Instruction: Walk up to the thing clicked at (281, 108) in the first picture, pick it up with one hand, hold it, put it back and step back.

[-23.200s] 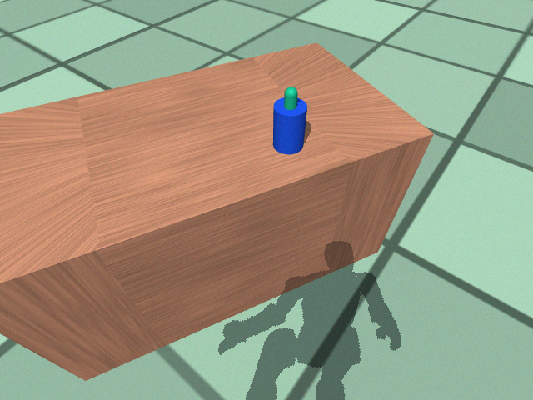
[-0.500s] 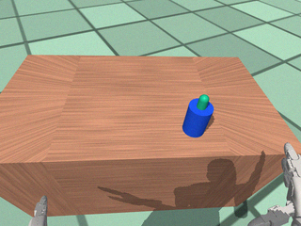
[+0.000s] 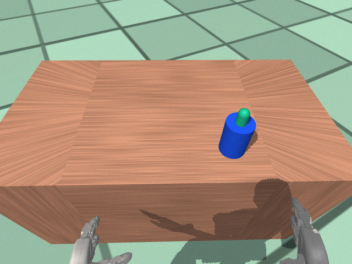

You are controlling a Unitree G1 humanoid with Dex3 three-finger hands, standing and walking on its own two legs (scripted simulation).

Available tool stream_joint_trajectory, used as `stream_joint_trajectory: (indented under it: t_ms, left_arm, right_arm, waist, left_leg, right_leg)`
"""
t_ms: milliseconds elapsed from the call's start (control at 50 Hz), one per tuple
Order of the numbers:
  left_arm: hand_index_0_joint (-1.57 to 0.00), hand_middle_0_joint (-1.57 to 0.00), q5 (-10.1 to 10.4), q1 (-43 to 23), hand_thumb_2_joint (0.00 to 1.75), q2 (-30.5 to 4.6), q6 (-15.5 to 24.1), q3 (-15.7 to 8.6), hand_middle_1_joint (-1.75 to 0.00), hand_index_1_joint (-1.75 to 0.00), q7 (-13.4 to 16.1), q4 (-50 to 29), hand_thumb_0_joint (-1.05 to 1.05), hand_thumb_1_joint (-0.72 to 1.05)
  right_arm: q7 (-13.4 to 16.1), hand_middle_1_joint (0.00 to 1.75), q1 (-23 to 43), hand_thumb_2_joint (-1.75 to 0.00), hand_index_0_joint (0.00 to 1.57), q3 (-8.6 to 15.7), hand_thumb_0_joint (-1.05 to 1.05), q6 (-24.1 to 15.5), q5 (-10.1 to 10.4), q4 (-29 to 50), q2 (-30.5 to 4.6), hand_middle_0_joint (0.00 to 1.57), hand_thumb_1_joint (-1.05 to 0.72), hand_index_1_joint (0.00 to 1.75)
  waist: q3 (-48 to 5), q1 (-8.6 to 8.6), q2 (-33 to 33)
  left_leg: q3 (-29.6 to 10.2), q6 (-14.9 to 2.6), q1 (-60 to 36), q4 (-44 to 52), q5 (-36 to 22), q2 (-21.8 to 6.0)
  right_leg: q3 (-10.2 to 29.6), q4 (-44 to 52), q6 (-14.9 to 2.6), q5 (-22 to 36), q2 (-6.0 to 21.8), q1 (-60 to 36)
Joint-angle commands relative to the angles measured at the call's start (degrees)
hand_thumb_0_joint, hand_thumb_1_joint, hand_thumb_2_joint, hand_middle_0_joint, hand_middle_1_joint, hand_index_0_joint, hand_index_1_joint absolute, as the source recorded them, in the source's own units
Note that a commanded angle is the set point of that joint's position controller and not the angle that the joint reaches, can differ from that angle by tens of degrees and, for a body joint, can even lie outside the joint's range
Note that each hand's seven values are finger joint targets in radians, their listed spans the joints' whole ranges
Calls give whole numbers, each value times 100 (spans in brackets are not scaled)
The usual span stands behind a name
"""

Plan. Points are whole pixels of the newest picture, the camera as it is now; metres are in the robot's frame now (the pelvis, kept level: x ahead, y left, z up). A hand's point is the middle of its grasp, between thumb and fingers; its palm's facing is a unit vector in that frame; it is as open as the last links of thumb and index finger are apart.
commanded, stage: home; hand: right
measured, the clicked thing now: (237, 130) +0.49 -0.20 -0.02
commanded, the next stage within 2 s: none
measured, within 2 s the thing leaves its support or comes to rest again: neither
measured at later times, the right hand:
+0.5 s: hand (255, 243) +0.19 -0.18 -0.09, palm faces +0.09 +0.97 -0.24, open 17.5 cm
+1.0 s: hand out of the picture +0.08 -0.26 -0.13, palm faces -0.07 +0.92 -0.39, open 17.4 cm
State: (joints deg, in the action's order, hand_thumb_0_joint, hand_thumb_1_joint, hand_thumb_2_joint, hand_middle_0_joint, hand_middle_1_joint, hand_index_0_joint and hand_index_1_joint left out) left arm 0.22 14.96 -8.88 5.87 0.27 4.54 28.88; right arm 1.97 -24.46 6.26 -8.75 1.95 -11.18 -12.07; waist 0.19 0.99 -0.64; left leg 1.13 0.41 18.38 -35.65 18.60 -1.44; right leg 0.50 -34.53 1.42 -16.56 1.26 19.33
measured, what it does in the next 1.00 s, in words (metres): stands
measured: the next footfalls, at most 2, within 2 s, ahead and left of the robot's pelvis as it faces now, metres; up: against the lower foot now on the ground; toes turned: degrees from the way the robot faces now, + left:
none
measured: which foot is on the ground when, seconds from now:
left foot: down 0.00-1.00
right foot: down 0.00-1.00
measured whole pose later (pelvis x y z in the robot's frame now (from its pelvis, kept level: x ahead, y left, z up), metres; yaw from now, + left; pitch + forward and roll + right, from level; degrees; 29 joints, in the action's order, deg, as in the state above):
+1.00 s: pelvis +0.00 +0.00 +0.01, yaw +1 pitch -3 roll +0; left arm -1.5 10.8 -21.5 -0.3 0.5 -0.1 59.2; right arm 0.6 -11.6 -1.4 -1.3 -1.0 -58.9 -21.3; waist 1.1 -0.2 -1.0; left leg 0.0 0.5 8.0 -25.7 14.3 -0.8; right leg -0.9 -25.1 1.3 -13.1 1.9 8.6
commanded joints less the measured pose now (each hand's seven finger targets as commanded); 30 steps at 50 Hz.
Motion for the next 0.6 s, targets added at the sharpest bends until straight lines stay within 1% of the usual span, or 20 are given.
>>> stream_joint_trajectory:
  t_ms: [0,20,40,120,200,220,240,260,280,300,320,340,360,380,420,440,520,540,560,580]
  left_arm:
    - [-19,-19,41,-307,83,-1066,262,-609,-27,-27,103,-837,0,77]
    - [-19,-20,38,-289,87,-1045,242,-608,-29,-29,103,-794,0,85]
    - [-20,-20,45,-403,88,-933,221,-477,-29,-29,99,-836,0,86]
    - [-20,-20,53,-653,90,-557,194,-110,-29,-30,77,-812,0,90]
    - [-20,-20,36,-475,90,-601,138,-114,-30,-30,44,-649,0,90]
    - [-20,-20,45,-597,90,-753,137,-219,-30,-30,37,-795,0,90]
    - [-20,-20,43,-607,90,-688,126,-169,-30,-30,10,-773,0,90]
    - [-20,-20,47,-510,90,-679,87,-151,-30,-30,-14,-642,0,90]
    - [-20,-20,9,-398,90,-1121,38,-320,-30,-30,14,-97,0,90]
    - [-20,-20,28,-417,90,-994,36,-220,-30,-30,-15,-193,0,90]
    - [-20,-20,32,-514,90,-943,58,-192,-30,-30,-50,-223,0,90]
    - [-20,-20,24,-537,90,-984,37,-247,-30,-30,-48,-196,0,90]
    - [-20,-20,43,-605,90,-958,12,-222,-30,-30,-29,-192,0,90]
    - [-20,-20,42,-591,90,-971,-10,-226,-30,-30,-37,-158,0,90]
    - [-20,-20,38,-571,90,-977,-7,-229,-30,-30,-64,-69,0,90]
    - [-20,-20,43,-611,90,-978,-20,-233,-30,-30,-55,-95,0,90]
    - [-20,-20,32,-549,90,-1029,-62,-288,-30,-30,-19,23,0,90]
    - [-20,-20,-366,-333,90,-1919,-161,-454,-30,-30,-191,717,0,90]
    - [-20,-20,-371,-287,90,-1922,-225,-482,-30,-30,-249,787,0,90]
    - [-20,-20,-321,-246,90,-1822,-246,-435,-30,-30,-293,835,0,90]
  right_arm:
    - [68,5,594,-5,5,172,0,-139,-71,364,-704,5,56,5]
    - [82,5,737,-5,5,102,0,-96,-87,270,-691,5,57,5]
    - [95,5,1013,-4,5,63,0,-77,-81,245,-664,5,57,5]
    - [144,5,1290,-3,5,-205,0,-1,-118,-213,-516,5,59,5]
    - [206,5,1187,-4,5,-221,0,88,-132,-425,-643,5,57,5]
    - [209,5,1111,-4,5,-249,0,134,-125,-592,-606,5,58,5]
    - [211,5,1052,-5,5,-312,0,149,-125,-584,-594,5,56,5]
    - [218,5,1051,-5,5,-267,0,179,-112,-636,-618,5,56,5]
    - [364,5,906,-4,5,215,0,163,-107,-415,-842,5,58,5]
    - [303,5,576,-5,5,-388,0,244,-120,-1037,-214,5,55,5]
    - [288,5,811,-5,5,-563,0,248,-97,-764,-111,5,56,5]
    - [344,5,1116,-5,5,-330,0,210,-108,-390,-364,5,56,5]
    - [372,5,1292,-5,5,-246,0,187,-114,-323,-501,5,56,5]
    - [373,5,973,-5,5,-313,0,215,-124,-686,-392,5,56,5]
    - [346,5,1151,-5,5,-558,0,227,-99,-683,-153,5,56,5]
    - [378,5,1348,-6,5,-405,0,200,-119,-439,-353,5,55,5]
    - [417,5,1373,-3,5,-336,0,235,-125,-497,-415,5,58,5]
    - [233,5,815,-5,5,-76,0,345,-560,-1788,-1764,5,56,5]
    - [166,5,681,-5,5,-50,0,406,-529,-1956,-1815,5,56,5]
    - [109,5,728,-5,5,-116,0,412,-462,-2069,-1657,5,56,5]
  waist:
    - [-675,-210,174]
    - [-802,-229,90]
    - [-778,-210,72]
    - [-779,-74,-130]
    - [-922,-12,-494]
    - [-891,-46,-332]
    - [-896,-11,-369]
    - [-836,-9,-390]
    - [-573,60,-365]
    - [-321,-145,30]
    - [-285,-120,-55]
    - [-520,-86,-168]
    - [-467,-72,-156]
    - [-480,-81,122]
    - [-416,-174,152]
    - [-557,-115,64]
    - [-924,-102,255]
    - [-1143,-52,-19]
    - [-1395,-61,-31]
    - [-1344,-87,-53]
  left_leg:
    - [245,-9,15,555,-1121,127]
    - [235,-17,-58,538,-1238,118]
    - [237,-27,-42,542,-1138,121]
    - [178,-61,-156,599,-817,97]
    - [175,-90,-389,593,-1115,104]
    - [223,-88,-391,595,-1190,146]
    - [217,-87,-505,625,-1284,135]
    - [213,-88,-475,642,-1294,143]
    - [200,-95,-423,662,-1090,203]
    - [225,-78,-310,718,-1040,230]
    - [250,-92,-265,733,-916,239]
    - [212,-98,-328,747,-955,228]
    - [192,-91,-266,769,-908,213]
    - [215,-79,-306,762,-1003,223]
    - [196,-49,-244,722,-1132,206]
    - [189,-65,-238,695,-1152,213]
    - [162,-17,-482,657,-1630,178]
    - [-368,-196,-741,170,-2697,-402]
    - [-374,-287,-848,129,-3104,-455]
    - [-374,-294,-841,146,-3045,-435]
  right_leg:
    - [-205,493,-199,976,-70,-523]
    - [-202,466,-194,1077,-67,-576]
    - [-186,480,-182,998,-56,-544]
    - [-238,540,-156,662,-77,-386]
    - [-285,559,-103,963,-83,-453]
    - [-252,602,-100,1066,-44,-461]
    - [-272,590,-96,1165,-53,-474]
    - [-278,625,-103,1171,-54,-445]
    - [-283,598,-117,925,-62,-386]
    - [-293,628,-159,849,-42,-300]
    - [-275,696,-149,716,-32,-272]
    - [-289,666,-148,762,-35,-393]
    - [-308,652,-156,733,-51,-412]
    - [-292,645,-179,834,-44,-401]
    - [-297,594,-190,898,-55,-404]
    - [-288,589,-181,952,-42,-493]
    - [-295,473,-217,1366,-78,-646]
    - [183,154,-322,2613,420,-882]
    - [158,-19,-366,2939,423,-1069]
    - [205,27,-360,2963,442,-1026]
